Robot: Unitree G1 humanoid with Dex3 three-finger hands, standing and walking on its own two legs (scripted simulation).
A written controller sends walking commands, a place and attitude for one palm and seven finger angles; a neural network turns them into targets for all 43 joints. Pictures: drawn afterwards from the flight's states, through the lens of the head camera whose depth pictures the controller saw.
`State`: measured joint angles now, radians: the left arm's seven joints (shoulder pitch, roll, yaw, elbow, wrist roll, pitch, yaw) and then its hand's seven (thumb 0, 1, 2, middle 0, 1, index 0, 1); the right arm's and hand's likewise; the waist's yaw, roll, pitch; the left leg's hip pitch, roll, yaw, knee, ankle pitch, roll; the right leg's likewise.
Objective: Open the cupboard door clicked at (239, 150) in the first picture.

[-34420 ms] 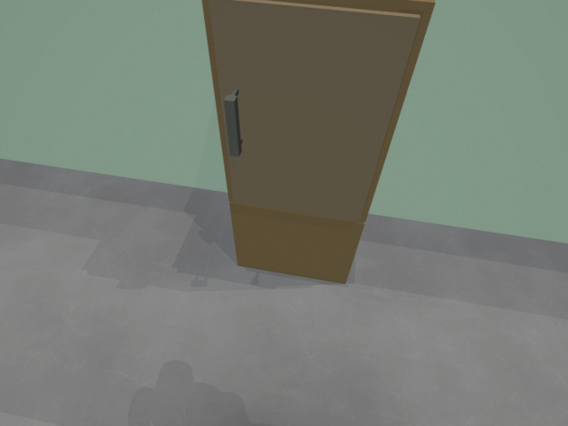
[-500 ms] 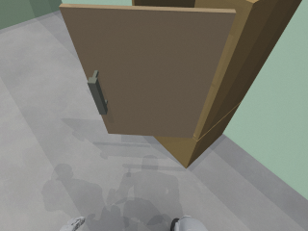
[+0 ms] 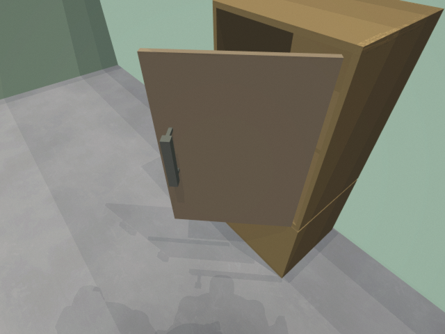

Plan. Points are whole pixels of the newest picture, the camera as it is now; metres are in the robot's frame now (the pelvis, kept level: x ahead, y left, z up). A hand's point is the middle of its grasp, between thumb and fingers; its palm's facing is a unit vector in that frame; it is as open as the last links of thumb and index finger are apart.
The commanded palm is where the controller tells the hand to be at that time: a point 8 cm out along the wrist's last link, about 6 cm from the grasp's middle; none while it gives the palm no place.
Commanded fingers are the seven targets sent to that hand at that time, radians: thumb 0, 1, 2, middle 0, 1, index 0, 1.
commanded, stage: come to a stop and stand still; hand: left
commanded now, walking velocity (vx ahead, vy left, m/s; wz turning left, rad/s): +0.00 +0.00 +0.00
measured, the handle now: (172, 157) +0.54 +0.17 +0.00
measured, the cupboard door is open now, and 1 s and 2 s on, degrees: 45 45 45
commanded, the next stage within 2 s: look again from close up in 0.28 s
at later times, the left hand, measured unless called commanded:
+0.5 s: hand out of the picture +0.03 +0.19 -0.14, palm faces -0.02 -0.97 -0.26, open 7.4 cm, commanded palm none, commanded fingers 0.00 0.90 0.90 -0.20 -0.30 -0.20 -0.30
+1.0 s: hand out of the picture +0.05 +0.15 -0.14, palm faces +0.00 -0.97 -0.23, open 7.3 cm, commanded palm none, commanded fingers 0.00 0.90 0.90 -0.20 -0.30 -0.20 -0.30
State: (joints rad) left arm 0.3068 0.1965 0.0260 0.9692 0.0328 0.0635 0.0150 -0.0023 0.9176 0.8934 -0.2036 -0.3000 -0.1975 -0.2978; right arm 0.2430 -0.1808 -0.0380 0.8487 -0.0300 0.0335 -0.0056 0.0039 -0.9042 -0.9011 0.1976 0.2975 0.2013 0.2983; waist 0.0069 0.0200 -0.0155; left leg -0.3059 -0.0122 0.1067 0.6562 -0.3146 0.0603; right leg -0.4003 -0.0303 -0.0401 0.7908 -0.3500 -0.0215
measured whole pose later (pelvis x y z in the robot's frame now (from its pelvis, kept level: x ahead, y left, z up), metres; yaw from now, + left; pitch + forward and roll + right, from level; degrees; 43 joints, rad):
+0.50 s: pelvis +0.00 +0.00 +0.02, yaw +0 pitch +0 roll +1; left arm 0.26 0.17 -0.01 1.04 0.02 0.00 0.01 0.00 0.91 0.89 -0.20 -0.30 -0.20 -0.30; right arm 0.33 -0.23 -0.01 1.04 -0.02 -0.01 -0.01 0.01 -0.91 -0.90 0.20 0.30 0.20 0.30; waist -0.02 0.05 0.01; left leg -0.23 -0.05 0.11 0.39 -0.17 0.06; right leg -0.29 -0.01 0.00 0.49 -0.20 -0.02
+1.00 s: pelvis +0.04 -0.03 +0.02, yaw +0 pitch +0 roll +1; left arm 0.26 0.16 -0.01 1.10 0.01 -0.02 0.03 0.00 0.93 0.89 -0.20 -0.30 -0.20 -0.30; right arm 0.27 -0.16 0.01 1.12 -0.02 -0.03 -0.03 0.01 -0.91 -0.90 0.20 0.30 0.20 0.30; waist -0.01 0.03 0.03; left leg -0.16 0.00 0.08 0.37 -0.21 0.00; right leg -0.20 0.04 -0.03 0.43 -0.23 -0.07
